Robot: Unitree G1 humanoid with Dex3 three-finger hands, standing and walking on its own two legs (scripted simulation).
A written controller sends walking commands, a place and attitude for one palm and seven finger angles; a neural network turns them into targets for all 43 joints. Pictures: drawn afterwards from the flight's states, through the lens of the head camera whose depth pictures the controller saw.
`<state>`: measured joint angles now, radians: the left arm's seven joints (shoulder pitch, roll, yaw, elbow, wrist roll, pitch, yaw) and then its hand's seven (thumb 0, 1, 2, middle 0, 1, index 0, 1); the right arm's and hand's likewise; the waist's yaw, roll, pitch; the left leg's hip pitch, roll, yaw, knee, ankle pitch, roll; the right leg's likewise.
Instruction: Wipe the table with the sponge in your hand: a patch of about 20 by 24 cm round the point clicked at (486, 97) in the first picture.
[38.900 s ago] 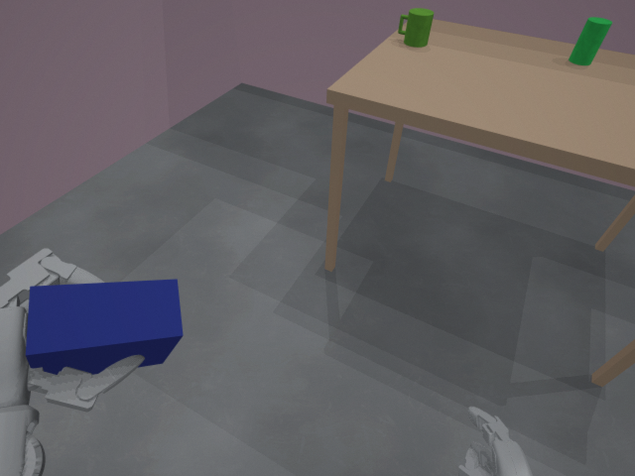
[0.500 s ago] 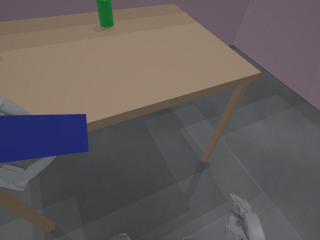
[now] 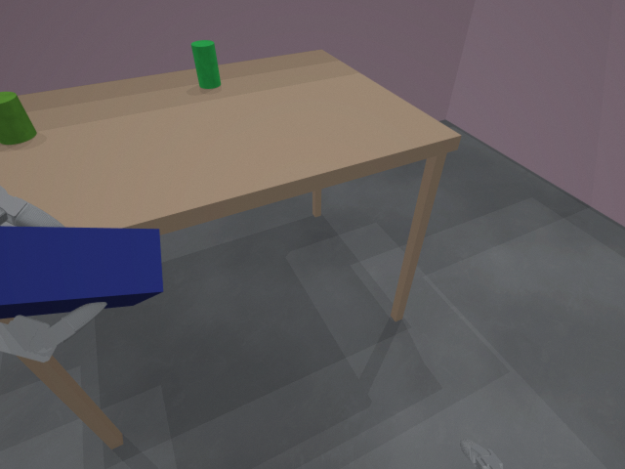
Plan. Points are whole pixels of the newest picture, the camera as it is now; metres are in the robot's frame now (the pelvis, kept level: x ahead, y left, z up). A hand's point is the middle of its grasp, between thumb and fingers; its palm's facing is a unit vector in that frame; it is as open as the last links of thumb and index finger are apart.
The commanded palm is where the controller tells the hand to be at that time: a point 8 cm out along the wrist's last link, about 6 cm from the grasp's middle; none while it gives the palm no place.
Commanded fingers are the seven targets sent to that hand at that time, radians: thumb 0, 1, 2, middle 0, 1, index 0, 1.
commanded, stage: stop stepping back and stand still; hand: left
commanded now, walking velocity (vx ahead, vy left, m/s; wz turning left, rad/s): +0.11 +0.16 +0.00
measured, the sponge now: (100, 273) +0.24 +0.20 +0.22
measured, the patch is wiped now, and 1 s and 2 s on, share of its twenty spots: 1.00 1.00 1.00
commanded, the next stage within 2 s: stand and wait in 1.28 s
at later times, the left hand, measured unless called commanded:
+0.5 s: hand (33, 347) +0.16 +0.21 +0.23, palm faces +0.47 -0.80 -0.37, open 9.7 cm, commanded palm +0.10 +0.26 +0.25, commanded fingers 0.00 0.10 1.30 -1.20 -1.60 -1.20 -1.60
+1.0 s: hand out of the picture +0.19 +0.26 +0.24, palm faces +0.45 -0.80 -0.40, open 9.7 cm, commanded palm +0.13 +0.30 +0.25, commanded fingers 0.00 0.10 1.30 -1.20 -1.60 -1.20 -1.60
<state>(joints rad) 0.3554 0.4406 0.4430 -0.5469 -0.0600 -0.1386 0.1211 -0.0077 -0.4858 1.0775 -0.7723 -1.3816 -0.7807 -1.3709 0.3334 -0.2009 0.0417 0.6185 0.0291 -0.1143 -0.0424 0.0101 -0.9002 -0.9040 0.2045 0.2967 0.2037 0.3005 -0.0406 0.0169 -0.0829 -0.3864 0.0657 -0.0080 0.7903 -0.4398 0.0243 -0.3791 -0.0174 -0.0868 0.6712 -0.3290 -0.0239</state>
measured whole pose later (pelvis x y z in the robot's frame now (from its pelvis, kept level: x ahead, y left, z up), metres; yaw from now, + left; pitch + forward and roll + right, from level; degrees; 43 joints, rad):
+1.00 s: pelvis -0.02 +0.02 +0.02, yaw +2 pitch +0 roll +0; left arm 0.43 0.40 0.40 -0.60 -0.07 -0.15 0.15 -0.01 -0.49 1.08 -0.77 -1.38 -0.78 -1.37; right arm 0.17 -0.21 0.02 0.59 0.02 -0.09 -0.05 0.01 -0.90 -0.90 0.20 0.30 0.20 0.30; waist 0.00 0.01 0.03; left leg -0.24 0.05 0.03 0.52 -0.27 -0.02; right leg -0.26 -0.01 -0.06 0.51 -0.24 -0.01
